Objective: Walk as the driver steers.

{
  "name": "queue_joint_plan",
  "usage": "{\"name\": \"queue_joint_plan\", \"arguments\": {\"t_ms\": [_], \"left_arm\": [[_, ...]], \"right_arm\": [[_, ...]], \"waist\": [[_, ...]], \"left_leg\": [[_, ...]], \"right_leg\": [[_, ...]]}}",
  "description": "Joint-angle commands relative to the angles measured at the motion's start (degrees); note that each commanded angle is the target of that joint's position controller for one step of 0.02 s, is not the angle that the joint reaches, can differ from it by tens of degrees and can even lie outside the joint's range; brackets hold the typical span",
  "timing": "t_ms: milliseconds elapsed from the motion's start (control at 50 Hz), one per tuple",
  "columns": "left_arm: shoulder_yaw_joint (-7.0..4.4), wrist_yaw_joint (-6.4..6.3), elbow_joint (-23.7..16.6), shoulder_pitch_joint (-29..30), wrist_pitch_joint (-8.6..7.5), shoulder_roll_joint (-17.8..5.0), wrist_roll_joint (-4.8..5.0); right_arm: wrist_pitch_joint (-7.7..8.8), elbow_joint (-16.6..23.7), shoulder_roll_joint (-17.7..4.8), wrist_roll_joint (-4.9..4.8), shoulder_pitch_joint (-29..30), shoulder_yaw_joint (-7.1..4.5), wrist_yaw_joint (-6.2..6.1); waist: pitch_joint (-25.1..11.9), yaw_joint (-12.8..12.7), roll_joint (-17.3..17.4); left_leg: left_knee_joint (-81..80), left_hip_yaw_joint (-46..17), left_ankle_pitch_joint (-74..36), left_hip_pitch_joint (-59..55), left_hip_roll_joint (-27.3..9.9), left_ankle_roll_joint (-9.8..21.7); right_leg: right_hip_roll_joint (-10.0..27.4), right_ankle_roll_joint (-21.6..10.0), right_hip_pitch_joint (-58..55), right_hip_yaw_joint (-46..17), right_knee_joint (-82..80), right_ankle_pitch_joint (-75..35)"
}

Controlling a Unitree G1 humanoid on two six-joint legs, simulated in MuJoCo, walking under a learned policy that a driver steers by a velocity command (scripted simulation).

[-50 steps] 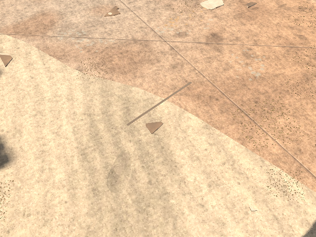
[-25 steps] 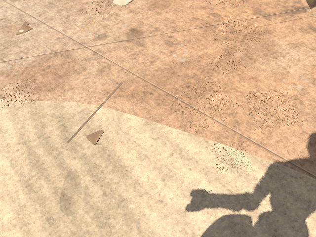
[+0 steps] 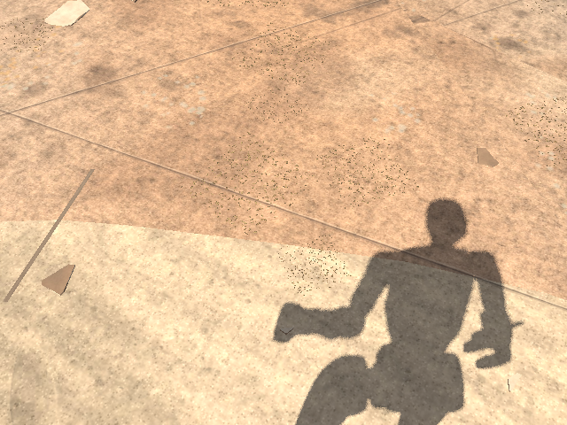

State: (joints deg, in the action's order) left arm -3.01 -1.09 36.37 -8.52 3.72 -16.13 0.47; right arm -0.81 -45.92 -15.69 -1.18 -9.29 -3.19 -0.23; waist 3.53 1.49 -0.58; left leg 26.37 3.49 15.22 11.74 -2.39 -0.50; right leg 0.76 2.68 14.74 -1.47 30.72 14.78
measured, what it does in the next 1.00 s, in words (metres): walks ahead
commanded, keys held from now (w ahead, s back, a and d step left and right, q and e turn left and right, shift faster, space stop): no key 0.48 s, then w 0.52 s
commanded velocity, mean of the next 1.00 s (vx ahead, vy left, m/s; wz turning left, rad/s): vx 0.16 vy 0.00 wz -0.05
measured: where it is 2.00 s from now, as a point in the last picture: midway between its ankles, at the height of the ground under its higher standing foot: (306, 297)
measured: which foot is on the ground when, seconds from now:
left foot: down 0.00-1.00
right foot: down 0.00-0.72, up 0.74-1.00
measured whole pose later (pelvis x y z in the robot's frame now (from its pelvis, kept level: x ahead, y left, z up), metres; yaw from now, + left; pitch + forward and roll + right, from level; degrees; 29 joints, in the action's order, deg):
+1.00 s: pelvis +0.12 +0.00 +0.00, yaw +0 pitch +1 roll +0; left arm -3.5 2.1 43.2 -2.7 -4.8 -16.1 1.3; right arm 5.1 -58.7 -13.1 -0.6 -26.1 -1.4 -0.8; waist 1.3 5.5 -2.7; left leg 11.3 1.1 17.7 -5.0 1.0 1.7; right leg 4.1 -0.1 34.4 -0.9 36.8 -2.8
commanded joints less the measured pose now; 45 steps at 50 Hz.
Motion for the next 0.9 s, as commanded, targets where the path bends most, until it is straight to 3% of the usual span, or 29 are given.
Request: {"name": "queue_joint_plan", "arguments": {"t_ms": [20, 40, 60, 80, 100, 120, 160, 200, 220, 240, 260, 280, 320, 480, 500, 540, 600, 640, 660, 700, 720, 740, 760, 780, 820, 860, 900], "left_arm": [[-2.52, -0.33, -2.8, -5.4, -0.85, -9.8, -0.68], [-2.06, -0.23, -3.3, -1.5, -1.14, -9.9, -1.6], [-1.43, 0.28, -4.0, 1.0, -2.11, -6.9, -1.94], [-0.92, 0.52, -3.4, 2.4, -2.98, -5.5, -2.33], [-0.91, 0.55, -2.6, 3.0, -3.44, -5.8, -2.04], [-0.86, 0.55, -2.3, 3.6, -3.9, -5.7, -1.51], [-0.45, 0.32, -1.3, 4.0, -4.15, -4.9, -1.33], [-0.06, 0.43, -0.2, 4.1, -3.99, -3.6, -0.99], [-0.1, 0.5, 0.5, 2.8, -3.93, -3.6, -0.96], [-0.21, 0.63, 0.7, 1.6, -3.78, -4.0, -1.33], [-0.31, 0.57, 0.7, 0.9, -3.51, -4.2, -1.52], [-0.35, 0.4, 1.2, 1.9, -3.42, -4.9, -1.6], [-0.35, 0.03, 1.5, 2.6, -3.31, -4.2, -1.24], [-0.67, 0.09, 5.3, 1.2, -3.57, -3.8, -1.1], [-0.71, 0.01, 6.2, 0.1, -3.55, -3.8, -1.03], [-1.51, -0.26, 7.3, -1.4, -3.36, -5.7, -0.39], [-2.23, -0.29, 8.6, -5.1, -4.55, -8.2, 0.24], [-2.35, -0.28, 8.9, -4.9, -5.63, -8.5, 0.68], [-2.18, -0.17, 8.4, -2.9, -5.87, -8.0, 0.91], [-1.57, 0.12, 6.6, 2.6, -5.98, -6.0, 1.22], [-0.55, 0.33, 4.5, 6.1, -6.6, -2.5, 1.05], [-0.29, 0.27, 2.1, 6.8, -7.72, -1.4, 1.28], [-1.14, 0.19, 2.4, 6.9, -8.61, -5.1, 1.92], [-1.36, 0.63, 3.5, 3.7, -9.22, -5.6, 2.35], [-1.51, 1.14, 4.4, 3.1, -9.53, -5.6, 1.33], [-1.32, 1.99, 3.9, 5.5, -9.35, -4.1, 0.69], [-0.83, 2.75, 3.5, 7.3, -9.19, -2.2, 0.47]], "right_arm": [[1.7, 2.1, -5.4, 1.48, -1.5, -0.4, 0.34], [1.97, 2.4, -3.5, 2.19, -2.5, 0.1, 0.19], [1.44, 2.4, -6.6, 2.15, 0.6, -0.41, -0.33], [1.11, 2.3, -7.4, 1.49, 1.4, -0.77, -0.48], [0.69, 1.8, -6.4, 1.42, 1.4, -0.62, -0.86], [0.19, 1.4, -6.7, 1.79, 1.2, -0.71, -1.11], [-0.05, 0.4, -5.9, 1.74, -0.7, -0.44, -0.91], [0.31, -0.7, -5.0, 1.84, -2.3, 0.04, -0.45], [0.44, -0.7, -5.9, 2.11, -1.7, 0.08, -0.34], [0.5, -0.9, -8.2, 1.92, -1.4, -0.3, -0.37], [0.59, -1.8, -9.7, 1.19, -0.3, -0.81, -0.36], [0.77, -1.9, -7.8, 1.19, 0.1, -0.43, -0.29], [1.18, -3.1, -6.7, 1.67, 0.2, -0.1, -0.57], [1.18, -6.8, -6.3, 1.57, -1.3, 0.2, -1.79], [1.08, -7.6, -5.8, 1.47, -2.3, 0.29, -1.89], [1.11, -8.1, -5.9, 0.7, -2.6, 0.01, -2.1], [2.93, -6.7, -4.3, 0.27, -0.7, 0.13, -1.62], [4.46, -6.7, -4.4, -0.26, -1.4, -0.11, -0.63], [5.1, -7.6, -4.1, -0.53, -3.3, -0.14, -0.09], [5.91, -11.7, -4.3, -0.15, -12.0, -0.6, 0.59], [6.36, -13.8, -7.8, 0.15, -18.1, -1.61, 0.64], [6.92, -14.0, -13.7, -0.03, -20.1, -2.95, 1.07], [7.41, -12.7, -10.6, 0.9, -18.1, -2.03, 1.11], [7.83, -11.7, -7.9, 0.9, -16.1, -1.3, 1.05], [7.68, -10.6, -7.3, 0.17, -14.3, -0.94, 1.04], [6.82, -10.4, -5.1, 0.52, -14.7, -0.01, 0.81], [6.42, -10.1, -5.7, 0.99, -15.1, 0.04, 0.09]], "waist": [[-11.2, -1.0, -2.3], [-10.5, 1.1, -11.6], [-9.3, -1.2, -9.2], [-8.2, -0.8, -9.1], [-7.4, -0.3, -9.4], [-6.4, -0.6, -10.1], [-6.9, 0.3, -8.6], [-7.2, 1.2, -6.3], [-7.0, 0.3, -4.9], [-5.4, -1.5, -1.7], [-3.5, -2.7, 2.2], [-2.8, -1.5, 1.8], [-3.3, -1.4, 2.4], [-3.8, -0.6, 0.4], [-5.0, -0.6, -0.2], [-2.2, -1.2, -2.3], [2.3, -2.2, -8.9], [3.0, -1.2, -9.7], [2.7, 0.3, -9.0], [0.9, 4.7, -4.8], [0.0, 6.5, 3.8], [1.1, 5.9, 15.7], [3.3, 5.7, 11.5], [3.4, 3.5, 7.8], [2.1, 2.3, 5.3], [1.4, 2.3, 5.7], [0.6, 2.6, 5.6]], "left_leg": [[5.5, -4.0, -9.3, 4.9, -5.2, 3.1], [5.9, -2.5, 10.4, 7.5, -0.9, -0.6], [10.3, -3.9, 13.7, 5.5, -1.3, -2.7], [11.9, -4.4, 12.7, 5.6, -1.3, -2.9], [10.4, -4.1, 10.9, 6.3, -0.8, -2.9], [10.2, -4.5, 8.9, 6.2, -0.8, -3.4], [9.1, -4.5, 6.4, 3.1, -0.8, -3.7], [0.6, -4.2, -5.4, -1.9, -1.0, -3.2], [-2.2, -5.3, -11.6, -3.5, -1.7, -2.6], [-2.6, -5.8, -13.6, -2.9, -2.5, -1.3], [-2.2, -5.7, -8.8, 0.3, -1.8, 0.3], [-3.4, -5.8, -6.9, 1.0, -1.5, 0.7], [-4.7, -6.1, -8.1, 0.1, -1.5, 0.0], [-4.8, -5.5, -7.2, -2.5, -0.9, -0.2], [-4.4, -4.5, -2.6, -2.9, -0.1, -0.1], [-0.6, -2.1, 10.3, 1.3, 2.2, 0.9], [9.4, 0.1, 11.7, 9.5, 3.6, 2.1], [11.1, -2.4, 10.0, 8.6, 1.3, 4.3], [7.7, -2.2, 9.7, 5.5, 1.1, 5.5], [-1.1, -3.2, 3.6, -9.5, 1.4, 7.1], [-8.3, -15.3, 11.4, -14.2, -6.1, 9.7], [-16.4, -35.0, 16.0, -18.3, -16.6, 15.9], [-17.8, -39.8, 12.5, -18.9, -20.1, 18.5], [-16.7, -35.2, 8.6, -20.8, -18.3, 17.2], [-16.8, -27.6, 0.7, -23.6, -16.0, 14.0], [-17.7, -19.4, -10.3, -20.6, -12.4, 11.8], [-18.1, -14.0, -17.2, -17.6, -10.1, 11.3]], "right_leg": [[8.6, -5.7, -19.8, -9.9, -11.2, -30.5], [15.9, -14.0, -14.4, -15.4, -9.1, -36.3], [15.7, -17.4, -9.4, -16.0, -11.0, -28.9], [13.9, -16.6, -7.9, -14.5, -11.8, -25.5], [11.5, -14.7, -7.9, -12.7, -11.7, -21.8], [11.0, -13.9, -7.4, -12.2, -11.4, -22.8], [10.3, -13.5, -6.0, -10.7, -10.3, -26.4], [8.0, -11.1, -4.7, -8.5, -9.0, -21.8], [6.0, -9.1, -4.4, -7.8, -8.7, -15.1], [3.9, -7.7, -3.6, -7.0, -8.7, -8.5], [2.3, -6.7, -4.1, -5.7, -9.4, -5.5], [2.2, -6.3, -4.5, -5.4, -8.7, -4.8], [2.2, -6.5, -5.0, -5.0, -8.1, -7.6], [1.6, -6.1, -4.4, -4.1, -9.0, -9.8], [1.1, -6.2, -4.7, -3.7, -9.6, -3.6], [1.3, -7.9, -2.0, -5.6, -11.6, 17.3], [10.0, -13.3, -0.8, -18.8, -19.7, 32.2], [13.5, -15.5, 0.8, -23.2, -21.0, 29.1], [12.7, -14.8, 2.0, -21.3, -20.0, 26.4], [6.8, -11.2, 10.6, -12.2, -12.1, 17.6], [1.0, -7.5, 16.6, -3.5, 1.4, 11.5], [-4.0, -4.8, 26.0, 3.0, 15.3, 11.7], [-1.5, -5.0, 32.4, -1.8, 24.5, 17.2], [0.6, -5.9, 34.6, -3.7, 28.4, 13.0], [3.5, -6.3, 37.4, -2.7, 28.2, 5.3], [4.5, -5.1, 33.0, -0.6, 22.8, -0.3], [3.8, -3.4, 29.3, 1.3, 18.4, -7.3]]}}
Keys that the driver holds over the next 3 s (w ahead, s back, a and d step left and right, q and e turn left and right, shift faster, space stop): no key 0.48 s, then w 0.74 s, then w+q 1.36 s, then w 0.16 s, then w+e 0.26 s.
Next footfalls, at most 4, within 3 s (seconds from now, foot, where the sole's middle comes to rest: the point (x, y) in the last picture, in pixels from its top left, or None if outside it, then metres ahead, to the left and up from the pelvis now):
1.18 right None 0.41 -0.15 -0.82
1.70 left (265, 326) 0.72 0.06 -0.82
2.18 right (301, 229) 1.03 -0.05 -0.82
2.70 left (171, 216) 1.09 0.34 -0.82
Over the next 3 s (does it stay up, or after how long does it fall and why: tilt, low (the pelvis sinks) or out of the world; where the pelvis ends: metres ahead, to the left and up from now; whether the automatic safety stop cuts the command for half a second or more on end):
stays up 1.14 0.28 -0.03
